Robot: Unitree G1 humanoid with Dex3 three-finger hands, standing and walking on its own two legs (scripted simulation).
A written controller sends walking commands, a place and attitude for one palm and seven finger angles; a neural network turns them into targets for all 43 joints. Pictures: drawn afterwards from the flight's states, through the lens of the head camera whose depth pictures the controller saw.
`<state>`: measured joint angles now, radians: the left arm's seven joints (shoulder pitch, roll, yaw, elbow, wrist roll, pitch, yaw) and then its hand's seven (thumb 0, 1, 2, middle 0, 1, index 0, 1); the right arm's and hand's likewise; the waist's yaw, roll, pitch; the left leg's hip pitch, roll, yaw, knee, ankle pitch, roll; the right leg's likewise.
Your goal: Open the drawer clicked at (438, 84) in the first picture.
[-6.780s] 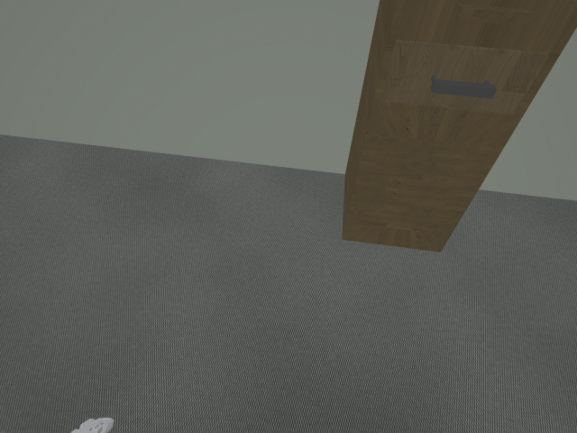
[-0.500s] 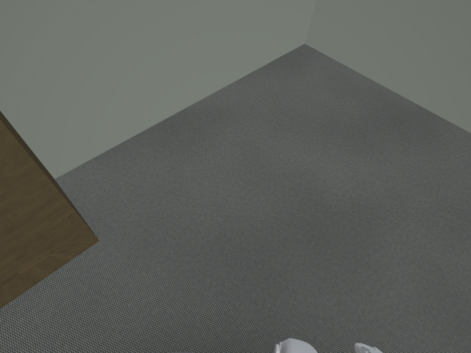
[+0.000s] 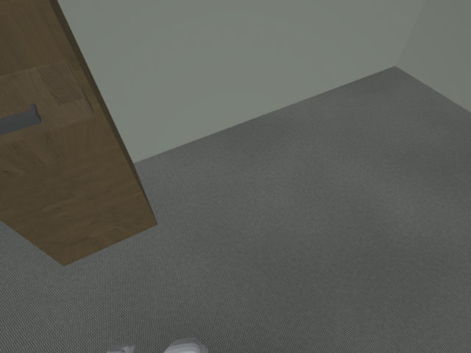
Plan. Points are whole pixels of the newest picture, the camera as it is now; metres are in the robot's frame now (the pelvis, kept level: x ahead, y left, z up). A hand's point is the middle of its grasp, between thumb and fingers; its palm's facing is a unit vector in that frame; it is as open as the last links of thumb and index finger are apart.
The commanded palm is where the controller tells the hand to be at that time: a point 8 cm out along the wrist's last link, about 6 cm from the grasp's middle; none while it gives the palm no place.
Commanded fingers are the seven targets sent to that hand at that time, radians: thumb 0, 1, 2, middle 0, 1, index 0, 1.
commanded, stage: turn to face it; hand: left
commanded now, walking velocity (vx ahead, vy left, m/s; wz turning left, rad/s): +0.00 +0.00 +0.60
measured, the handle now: (2, 121) +0.60 +0.60 +0.01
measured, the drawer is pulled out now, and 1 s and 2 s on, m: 0.00 0.00 0.00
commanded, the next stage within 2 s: take the last steps up to it in 0.74 s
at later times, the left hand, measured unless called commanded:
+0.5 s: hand out of the picture +0.06 +0.26 -0.15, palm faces +0.28 -0.92 -0.26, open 7.4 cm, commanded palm none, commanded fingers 0.00 0.90 0.90 -0.20 -0.30 -0.20 -0.30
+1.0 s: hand out of the picture -0.10 +0.18 -0.17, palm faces +0.52 -0.82 -0.23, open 7.4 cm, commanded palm none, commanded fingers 0.00 0.90 0.90 -0.20 -0.30 -0.20 -0.30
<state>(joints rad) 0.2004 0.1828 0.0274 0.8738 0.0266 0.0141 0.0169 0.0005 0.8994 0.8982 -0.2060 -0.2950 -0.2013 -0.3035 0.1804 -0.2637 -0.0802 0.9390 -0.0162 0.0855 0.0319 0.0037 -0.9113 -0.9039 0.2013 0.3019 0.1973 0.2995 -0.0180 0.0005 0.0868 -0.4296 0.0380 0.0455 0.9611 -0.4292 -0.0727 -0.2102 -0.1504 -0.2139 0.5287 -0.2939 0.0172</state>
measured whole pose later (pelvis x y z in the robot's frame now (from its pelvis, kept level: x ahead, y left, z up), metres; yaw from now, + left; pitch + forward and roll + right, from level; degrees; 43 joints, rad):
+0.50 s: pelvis +0.00 +0.03 +0.00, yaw +15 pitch +0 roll -1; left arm 0.13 0.24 0.07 0.88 0.01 0.05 0.02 0.00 0.91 0.90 -0.20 -0.29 -0.19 -0.30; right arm 0.20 -0.21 -0.05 0.92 -0.02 0.04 0.00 0.00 -0.91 -0.90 0.21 0.30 0.20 0.30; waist -0.03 0.00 0.08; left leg -0.29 -0.05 -0.07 0.49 -0.20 0.04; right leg -0.41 -0.06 -0.01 0.88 -0.44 0.09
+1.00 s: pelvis -0.01 +0.01 +0.00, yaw +28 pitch +0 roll +1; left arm 0.32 0.19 0.04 1.00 0.03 0.00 0.01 0.00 0.90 0.90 -0.20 -0.29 -0.20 -0.30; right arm 0.19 -0.23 -0.05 1.00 -0.02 0.05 0.01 0.00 -0.91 -0.90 0.20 0.30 0.20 0.30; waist 0.04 -0.02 0.05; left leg -0.26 0.02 0.05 0.66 -0.42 -0.04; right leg -0.20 -0.12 -0.17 0.51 -0.30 0.02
